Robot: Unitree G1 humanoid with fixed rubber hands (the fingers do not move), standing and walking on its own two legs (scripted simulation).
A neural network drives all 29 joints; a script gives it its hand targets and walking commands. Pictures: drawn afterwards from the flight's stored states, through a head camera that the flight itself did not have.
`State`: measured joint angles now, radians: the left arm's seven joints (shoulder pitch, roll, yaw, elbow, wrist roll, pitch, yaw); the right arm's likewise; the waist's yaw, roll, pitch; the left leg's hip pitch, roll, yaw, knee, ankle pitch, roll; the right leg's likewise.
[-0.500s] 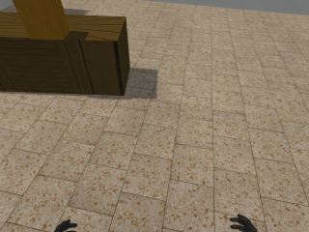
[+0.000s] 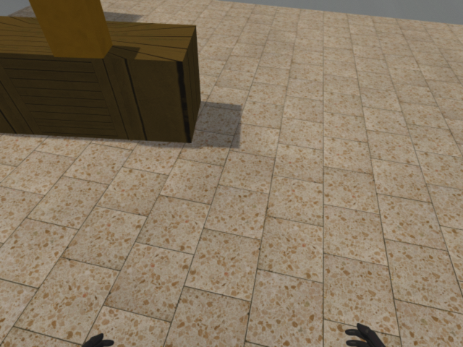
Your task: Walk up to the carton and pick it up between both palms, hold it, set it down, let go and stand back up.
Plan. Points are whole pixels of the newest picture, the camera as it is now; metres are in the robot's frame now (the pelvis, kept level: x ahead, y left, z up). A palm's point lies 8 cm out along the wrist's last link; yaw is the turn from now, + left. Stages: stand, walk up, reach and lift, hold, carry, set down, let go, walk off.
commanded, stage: stand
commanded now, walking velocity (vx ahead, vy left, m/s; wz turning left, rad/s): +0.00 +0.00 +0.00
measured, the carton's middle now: (74, 23) +1.57 +0.77 -0.07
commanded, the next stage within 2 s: walk up in 0.38 s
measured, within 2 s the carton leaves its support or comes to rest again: neither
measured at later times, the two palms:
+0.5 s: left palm out of the picture +0.09 +0.26 -0.09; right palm out of the picture +0.12 -0.25 -0.09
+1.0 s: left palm out of the picture +0.03 +0.40 -0.13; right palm (284, 268) +0.30 -0.11 -0.09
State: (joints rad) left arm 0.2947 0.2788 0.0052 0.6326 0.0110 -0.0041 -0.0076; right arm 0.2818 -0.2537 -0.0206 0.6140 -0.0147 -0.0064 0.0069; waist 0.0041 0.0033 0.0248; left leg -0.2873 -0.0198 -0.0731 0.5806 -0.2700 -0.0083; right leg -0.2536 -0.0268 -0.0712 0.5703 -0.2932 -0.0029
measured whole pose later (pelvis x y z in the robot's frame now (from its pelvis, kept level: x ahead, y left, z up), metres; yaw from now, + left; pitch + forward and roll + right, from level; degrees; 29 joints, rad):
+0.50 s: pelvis +0.00 +0.00 +0.00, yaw +2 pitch -1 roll +0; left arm 0.30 0.29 0.00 0.65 0.01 0.00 -0.01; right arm 0.29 -0.25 -0.02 0.62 -0.01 0.00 0.00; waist 0.01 0.00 0.02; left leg -0.29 -0.03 -0.10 0.58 -0.26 -0.01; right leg -0.24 -0.04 -0.10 0.57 -0.30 0.00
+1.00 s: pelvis +0.10 +0.11 -0.02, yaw +19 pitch -3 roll +0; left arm 0.42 0.38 0.04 0.74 0.04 -0.01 -0.03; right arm 0.30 -0.28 -0.06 0.62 -0.04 -0.04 0.03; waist 0.02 -0.06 0.05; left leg -0.41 0.01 0.03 0.73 -0.28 0.03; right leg -0.27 -0.18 -0.06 1.15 -0.49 -0.04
